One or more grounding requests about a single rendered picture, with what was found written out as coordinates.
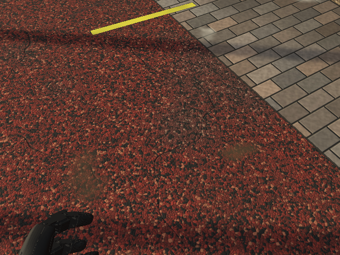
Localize left robot hand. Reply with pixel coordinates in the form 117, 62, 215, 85
17, 209, 99, 255

